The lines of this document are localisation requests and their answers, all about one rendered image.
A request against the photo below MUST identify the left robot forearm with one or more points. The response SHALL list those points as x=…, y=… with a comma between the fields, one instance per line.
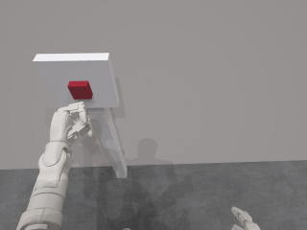
x=44, y=211

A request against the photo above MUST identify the robot left hand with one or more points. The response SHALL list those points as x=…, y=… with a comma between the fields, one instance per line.
x=64, y=129

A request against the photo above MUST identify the panel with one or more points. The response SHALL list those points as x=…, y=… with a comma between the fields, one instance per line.
x=96, y=68

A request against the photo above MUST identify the button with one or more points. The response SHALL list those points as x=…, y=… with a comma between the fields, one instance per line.
x=80, y=89

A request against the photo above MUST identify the robot right hand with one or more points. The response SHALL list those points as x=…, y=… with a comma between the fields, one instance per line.
x=244, y=218

